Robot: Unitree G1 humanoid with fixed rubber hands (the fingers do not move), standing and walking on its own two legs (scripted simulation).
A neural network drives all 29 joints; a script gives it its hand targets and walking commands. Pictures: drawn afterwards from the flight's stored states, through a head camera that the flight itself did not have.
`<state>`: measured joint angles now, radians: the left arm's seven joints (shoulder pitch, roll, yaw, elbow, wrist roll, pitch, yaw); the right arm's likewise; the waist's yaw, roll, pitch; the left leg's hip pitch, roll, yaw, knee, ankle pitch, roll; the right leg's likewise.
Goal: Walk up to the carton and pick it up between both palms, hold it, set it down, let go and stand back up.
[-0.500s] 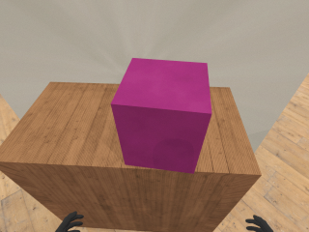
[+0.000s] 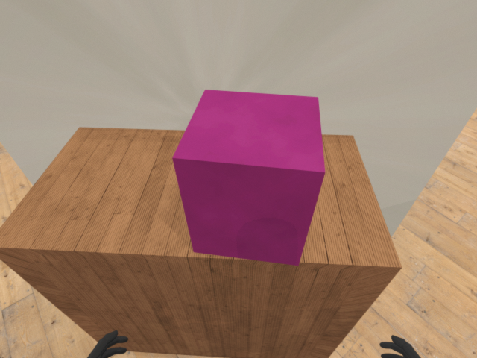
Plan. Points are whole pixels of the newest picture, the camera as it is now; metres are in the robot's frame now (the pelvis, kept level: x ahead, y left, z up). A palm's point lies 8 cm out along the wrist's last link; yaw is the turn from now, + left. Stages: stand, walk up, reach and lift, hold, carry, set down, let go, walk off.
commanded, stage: stand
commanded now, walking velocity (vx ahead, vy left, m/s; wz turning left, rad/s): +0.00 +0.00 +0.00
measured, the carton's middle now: (252, 179) +0.43 -0.01 +0.09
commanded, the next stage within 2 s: none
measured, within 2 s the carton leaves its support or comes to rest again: neither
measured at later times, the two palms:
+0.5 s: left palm out of the picture +0.12 +0.26 -0.08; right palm out of the picture +0.11 -0.28 -0.09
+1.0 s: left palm out of the picture +0.11 +0.26 -0.08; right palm out of the picture +0.11 -0.28 -0.09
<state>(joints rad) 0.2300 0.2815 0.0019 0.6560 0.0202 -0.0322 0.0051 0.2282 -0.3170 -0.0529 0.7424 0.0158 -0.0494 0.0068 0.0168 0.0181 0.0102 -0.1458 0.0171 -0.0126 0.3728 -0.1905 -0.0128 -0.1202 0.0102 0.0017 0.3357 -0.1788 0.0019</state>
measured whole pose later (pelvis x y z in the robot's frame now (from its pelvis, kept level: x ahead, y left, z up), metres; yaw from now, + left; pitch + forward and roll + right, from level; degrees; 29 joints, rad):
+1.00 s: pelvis -0.01 +0.00 +0.00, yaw +0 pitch -3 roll -1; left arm 0.23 0.28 0.00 0.70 0.02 -0.03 0.00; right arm 0.21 -0.32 -0.05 0.81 0.02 -0.05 0.01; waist 0.02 0.02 0.01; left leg -0.15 0.02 -0.01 0.37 -0.18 -0.01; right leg -0.12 0.01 0.00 0.34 -0.17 0.00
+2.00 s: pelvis -0.01 +0.00 +0.00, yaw +0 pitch -3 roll -1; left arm 0.23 0.28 0.00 0.73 0.02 -0.03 0.00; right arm 0.19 -0.33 -0.05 0.84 0.02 -0.05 0.01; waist 0.01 0.02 0.01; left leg -0.15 0.02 -0.01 0.37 -0.18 -0.01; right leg -0.12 0.01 0.00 0.34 -0.17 0.00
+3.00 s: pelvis -0.01 +0.00 +0.00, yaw +0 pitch -3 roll -1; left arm 0.23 0.28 0.00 0.74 0.02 -0.03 0.00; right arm 0.18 -0.33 -0.04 0.86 0.02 -0.05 0.01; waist 0.01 0.02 0.01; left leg -0.15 0.02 -0.01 0.37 -0.18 -0.01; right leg -0.12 0.01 0.00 0.34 -0.16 0.00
